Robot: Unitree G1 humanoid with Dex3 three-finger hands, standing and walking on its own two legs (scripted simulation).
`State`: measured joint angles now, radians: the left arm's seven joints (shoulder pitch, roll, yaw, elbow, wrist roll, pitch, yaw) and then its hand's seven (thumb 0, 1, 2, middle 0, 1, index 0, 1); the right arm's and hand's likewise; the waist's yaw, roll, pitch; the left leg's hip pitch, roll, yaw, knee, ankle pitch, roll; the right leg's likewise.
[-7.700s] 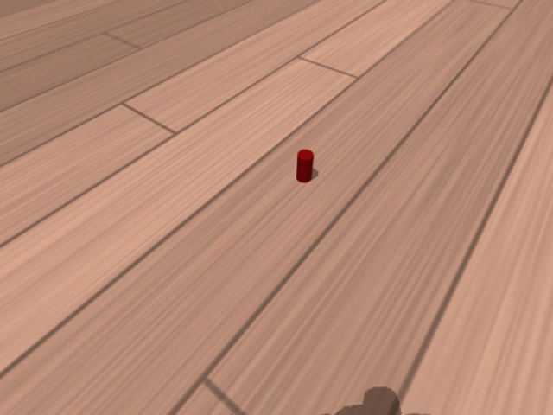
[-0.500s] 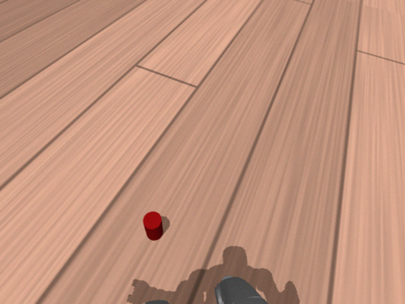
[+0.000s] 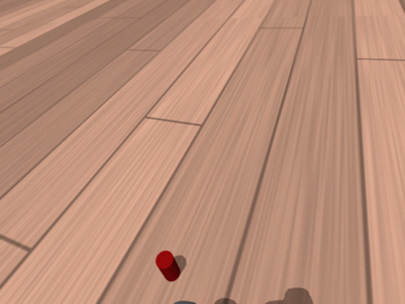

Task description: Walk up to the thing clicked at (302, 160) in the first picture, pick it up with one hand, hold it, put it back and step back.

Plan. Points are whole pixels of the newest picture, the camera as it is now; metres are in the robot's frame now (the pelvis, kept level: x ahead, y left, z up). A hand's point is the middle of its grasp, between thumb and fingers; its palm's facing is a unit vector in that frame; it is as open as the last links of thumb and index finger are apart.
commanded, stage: walk up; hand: left
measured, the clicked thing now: (168, 266) +0.47 +0.27 -0.69
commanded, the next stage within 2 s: stand in 0.36 s
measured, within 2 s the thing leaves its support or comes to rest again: neither
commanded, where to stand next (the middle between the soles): +0.12 +0.05 m, yaw +2 degrees
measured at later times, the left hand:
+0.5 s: hand out of the picture +0.11 +0.28 -0.16, palm faces +0.03 -0.95 -0.32, open 7.4 cm
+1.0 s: hand out of the picture +0.08 +0.28 -0.13, palm faces +0.01 -0.93 -0.37, open 7.4 cm
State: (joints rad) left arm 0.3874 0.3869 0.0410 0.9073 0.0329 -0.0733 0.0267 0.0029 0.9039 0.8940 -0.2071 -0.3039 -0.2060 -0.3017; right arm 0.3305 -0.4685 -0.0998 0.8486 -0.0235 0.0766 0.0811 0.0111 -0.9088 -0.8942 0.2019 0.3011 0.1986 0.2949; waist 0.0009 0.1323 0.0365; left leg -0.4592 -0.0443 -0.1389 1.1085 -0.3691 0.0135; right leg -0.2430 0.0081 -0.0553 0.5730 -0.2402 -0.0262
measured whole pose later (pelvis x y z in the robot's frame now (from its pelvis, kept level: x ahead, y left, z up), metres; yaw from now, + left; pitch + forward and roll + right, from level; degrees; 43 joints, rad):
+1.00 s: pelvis +0.03 +0.01 +0.02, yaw +2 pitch -4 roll +0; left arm 0.12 0.37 -0.02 1.13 0.01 -0.02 -0.01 0.00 0.91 0.89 -0.20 -0.30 -0.20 -0.30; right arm 0.06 -0.35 -0.01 1.13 0.00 0.00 0.02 0.01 -0.91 -0.89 0.20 0.30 0.20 0.30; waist 0.01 0.02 0.08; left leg -0.11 0.03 -0.03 0.34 -0.17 -0.04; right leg -0.14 -0.01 -0.01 0.36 -0.16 0.01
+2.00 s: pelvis +0.04 +0.01 +0.02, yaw +2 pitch -2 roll +0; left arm 0.11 0.36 -0.01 1.13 0.01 -0.01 -0.01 0.00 0.91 0.89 -0.20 -0.30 -0.20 -0.30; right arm 0.09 -0.35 0.00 1.14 0.00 0.00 0.01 0.01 -0.91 -0.89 0.20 0.30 0.20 0.30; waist 0.00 0.01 0.05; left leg -0.10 0.03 -0.03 0.32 -0.18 -0.04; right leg -0.14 -0.01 -0.01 0.34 -0.17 0.01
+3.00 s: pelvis +0.04 +0.01 +0.02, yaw +2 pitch -3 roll +0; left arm 0.12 0.35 -0.01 1.12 0.01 -0.01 -0.01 0.00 0.90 0.89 -0.20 -0.30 -0.20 -0.30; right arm 0.12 -0.35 0.00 1.13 -0.01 0.00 0.01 0.01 -0.91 -0.89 0.20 0.30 0.20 0.30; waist 0.00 0.01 0.05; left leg -0.10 0.03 -0.03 0.32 -0.18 -0.04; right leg -0.13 -0.01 0.00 0.35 -0.17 0.00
